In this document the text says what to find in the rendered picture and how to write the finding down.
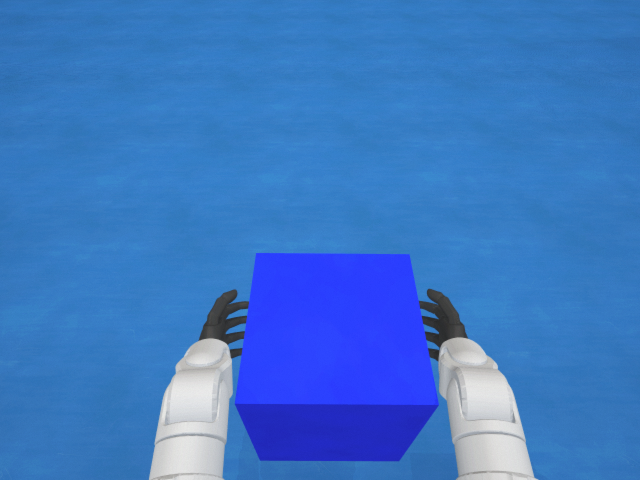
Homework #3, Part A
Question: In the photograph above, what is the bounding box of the left robot forearm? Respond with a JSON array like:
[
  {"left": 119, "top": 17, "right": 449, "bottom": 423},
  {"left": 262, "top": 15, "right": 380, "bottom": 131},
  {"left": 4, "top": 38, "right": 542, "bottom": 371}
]
[{"left": 149, "top": 338, "right": 233, "bottom": 480}]

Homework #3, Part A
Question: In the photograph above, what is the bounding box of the left robot hand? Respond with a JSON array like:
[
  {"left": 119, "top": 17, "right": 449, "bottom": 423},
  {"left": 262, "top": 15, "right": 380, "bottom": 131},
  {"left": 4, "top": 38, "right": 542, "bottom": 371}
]
[{"left": 199, "top": 289, "right": 249, "bottom": 359}]

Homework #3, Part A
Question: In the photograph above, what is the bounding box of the carton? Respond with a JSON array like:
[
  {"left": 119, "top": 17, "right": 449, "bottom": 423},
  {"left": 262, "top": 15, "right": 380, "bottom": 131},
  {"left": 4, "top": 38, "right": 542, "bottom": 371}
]
[{"left": 235, "top": 253, "right": 439, "bottom": 461}]

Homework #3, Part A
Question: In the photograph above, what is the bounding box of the right robot forearm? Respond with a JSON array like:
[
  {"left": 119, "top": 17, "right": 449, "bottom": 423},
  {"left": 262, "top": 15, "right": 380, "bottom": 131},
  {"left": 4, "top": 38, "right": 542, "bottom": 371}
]
[{"left": 438, "top": 337, "right": 538, "bottom": 480}]

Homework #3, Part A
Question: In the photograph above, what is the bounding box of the right robot hand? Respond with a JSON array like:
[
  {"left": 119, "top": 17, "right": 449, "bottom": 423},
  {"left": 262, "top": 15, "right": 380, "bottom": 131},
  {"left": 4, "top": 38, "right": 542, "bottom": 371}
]
[{"left": 419, "top": 289, "right": 468, "bottom": 361}]

